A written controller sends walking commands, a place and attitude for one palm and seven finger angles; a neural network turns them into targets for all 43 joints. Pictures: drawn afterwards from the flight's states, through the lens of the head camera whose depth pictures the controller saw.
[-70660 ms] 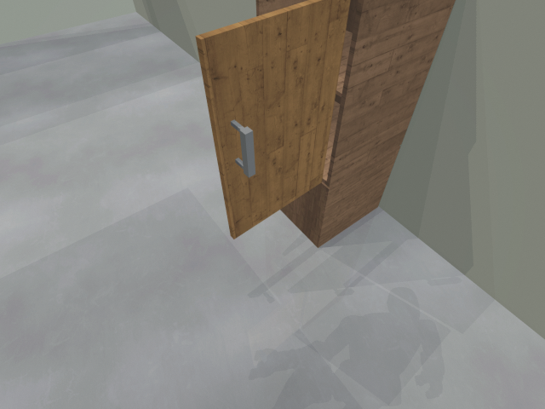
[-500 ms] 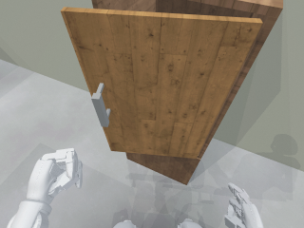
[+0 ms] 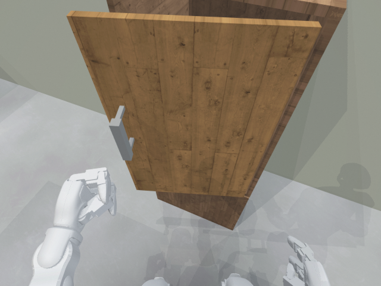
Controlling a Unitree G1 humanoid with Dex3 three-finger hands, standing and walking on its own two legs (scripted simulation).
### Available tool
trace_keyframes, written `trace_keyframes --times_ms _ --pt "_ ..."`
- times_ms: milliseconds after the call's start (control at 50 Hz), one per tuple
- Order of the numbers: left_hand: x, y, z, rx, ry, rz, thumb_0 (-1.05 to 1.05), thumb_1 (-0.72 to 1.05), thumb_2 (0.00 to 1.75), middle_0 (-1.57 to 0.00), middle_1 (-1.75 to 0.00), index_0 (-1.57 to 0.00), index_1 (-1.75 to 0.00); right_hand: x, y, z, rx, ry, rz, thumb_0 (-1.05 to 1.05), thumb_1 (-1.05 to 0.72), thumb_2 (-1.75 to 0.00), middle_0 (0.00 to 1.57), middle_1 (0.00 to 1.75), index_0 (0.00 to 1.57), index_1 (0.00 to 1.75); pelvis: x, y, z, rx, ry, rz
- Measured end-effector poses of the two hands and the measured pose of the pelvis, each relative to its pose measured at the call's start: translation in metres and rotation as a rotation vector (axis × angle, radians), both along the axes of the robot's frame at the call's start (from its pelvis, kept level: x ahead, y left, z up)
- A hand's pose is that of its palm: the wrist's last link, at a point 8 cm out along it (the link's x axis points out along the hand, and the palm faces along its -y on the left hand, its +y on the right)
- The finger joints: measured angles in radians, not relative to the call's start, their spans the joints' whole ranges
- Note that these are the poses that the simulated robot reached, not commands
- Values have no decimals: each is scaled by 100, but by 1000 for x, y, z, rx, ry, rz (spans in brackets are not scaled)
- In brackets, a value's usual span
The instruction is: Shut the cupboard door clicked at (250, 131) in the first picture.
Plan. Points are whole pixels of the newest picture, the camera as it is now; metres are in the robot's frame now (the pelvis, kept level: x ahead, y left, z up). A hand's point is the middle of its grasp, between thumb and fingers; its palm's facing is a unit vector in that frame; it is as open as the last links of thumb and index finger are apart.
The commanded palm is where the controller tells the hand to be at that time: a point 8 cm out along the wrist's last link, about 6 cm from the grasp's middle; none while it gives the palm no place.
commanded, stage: bring the fist close to the handle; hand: left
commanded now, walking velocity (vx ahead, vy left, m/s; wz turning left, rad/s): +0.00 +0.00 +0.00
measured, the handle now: (124, 134) +0.42 +0.17 +0.07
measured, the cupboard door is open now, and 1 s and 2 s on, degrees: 19 19 4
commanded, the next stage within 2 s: push the door shut along its arc in 0.90 s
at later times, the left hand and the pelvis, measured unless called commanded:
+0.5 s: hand (131, 174) +0.32 +0.14 +0.07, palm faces -0.05 -1.00 -0.03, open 3.1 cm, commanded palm +0.30 +0.19 +0.07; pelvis +0.00 -0.01 +0.00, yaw +0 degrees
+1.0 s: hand (132, 175) +0.32 +0.13 +0.07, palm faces -0.06 -1.00 -0.03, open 3.1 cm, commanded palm +0.29 +0.19 +0.07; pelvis +0.00 -0.01 +0.01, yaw -1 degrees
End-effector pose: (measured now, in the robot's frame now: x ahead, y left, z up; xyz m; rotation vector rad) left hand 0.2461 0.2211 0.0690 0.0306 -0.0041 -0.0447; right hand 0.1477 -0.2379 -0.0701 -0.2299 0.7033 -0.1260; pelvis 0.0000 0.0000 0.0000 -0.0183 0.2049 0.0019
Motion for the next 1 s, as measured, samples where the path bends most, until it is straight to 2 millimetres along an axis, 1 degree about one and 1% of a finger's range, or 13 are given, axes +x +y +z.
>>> trace_keyframes --times_ms 100,240,380,460,540,600,740,880,1000 --pt "7 -11 -1 0 -6 -13 1 90 90 -130 -150 -130 -150 -2 -1 -3 0 15 0 1 -90 -90 20 30 20 30 -1 0 0 2 1 1" --pt "26 -23 -2 3 -11 -14 1 90 90 -130 -150 -130 -150 -2 -1 -8 15 34 -2 1 -90 -90 20 30 20 30 -2 -2 0 8 1 -3" --pt "41 -27 1 5 -14 -5 1 90 90 -130 -150 -130 -150 -5 -2 -10 31 57 -7 1 -90 -90 20 30 20 30 -2 -5 2 13 -1 -7" --pt "51 -29 -1 2 -6 -4 1 90 90 -130 -150 -130 -150 -9 -6 -12 27 79 -10 1 -90 -90 20 30 20 30 -2 -7 2 16 2 -7" --pt "59 -31 0 -4 -13 -3 1 90 90 -130 -150 -130 -150 -13 -11 -13 23 98 -24 1 -90 -90 20 30 20 30 -2 -9 3 18 3 -11" --pt "60 -31 2 -4 -18 -3 1 90 90 -130 -150 -130 -150 -17 -14 -13 24 111 -35 1 -90 -90 20 30 20 30 -1 -9 4 20 3 -15" --pt "54 -30 -1 -3 -8 4 1 90 90 -130 -150 -130 -150 -22 -18 -13 21 129 -46 1 -90 -90 20 30 20 30 -1 -10 6 22 -1 -17" --pt "53 -27 -1 -1 -24 5 1 90 90 -130 -150 -130 -150 -20 -18 -14 14 127 -41 1 -90 -90 20 30 20 30 -3 -10 5 21 -2 -13" --pt "52 -32 2 -5 -30 -12 1 90 90 -130 -150 -130 -150 -16 -14 -13 26 108 -35 1 -90 -90 20 30 20 30 -4 -8 5 21 -6 -13"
